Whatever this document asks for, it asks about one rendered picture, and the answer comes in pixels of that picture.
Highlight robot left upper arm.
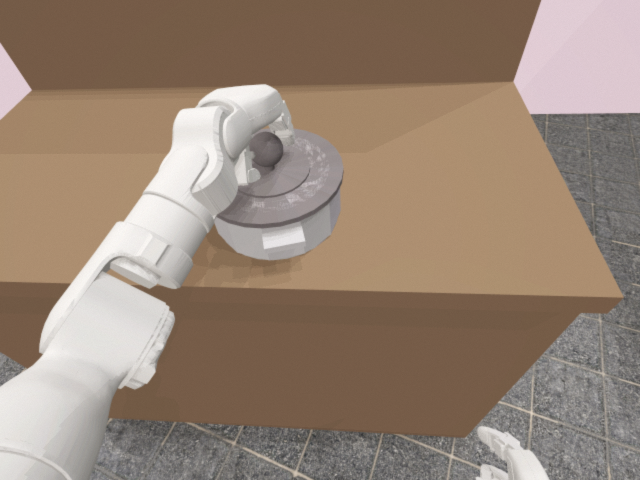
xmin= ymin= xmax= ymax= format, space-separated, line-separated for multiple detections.
xmin=0 ymin=271 xmax=175 ymax=480

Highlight table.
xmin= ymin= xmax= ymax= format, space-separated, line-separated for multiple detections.
xmin=0 ymin=0 xmax=624 ymax=438

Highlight left robot hand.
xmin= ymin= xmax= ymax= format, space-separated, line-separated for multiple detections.
xmin=198 ymin=84 xmax=295 ymax=186

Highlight knob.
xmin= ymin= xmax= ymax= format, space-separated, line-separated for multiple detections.
xmin=249 ymin=132 xmax=283 ymax=167

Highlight pot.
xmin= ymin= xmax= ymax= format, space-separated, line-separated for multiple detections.
xmin=214 ymin=188 xmax=341 ymax=260

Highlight lid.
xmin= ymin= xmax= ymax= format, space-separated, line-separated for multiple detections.
xmin=217 ymin=128 xmax=344 ymax=229

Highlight right robot hand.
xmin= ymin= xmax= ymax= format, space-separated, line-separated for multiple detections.
xmin=476 ymin=426 xmax=550 ymax=480

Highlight robot left forearm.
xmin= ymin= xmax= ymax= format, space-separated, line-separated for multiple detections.
xmin=39 ymin=97 xmax=252 ymax=354

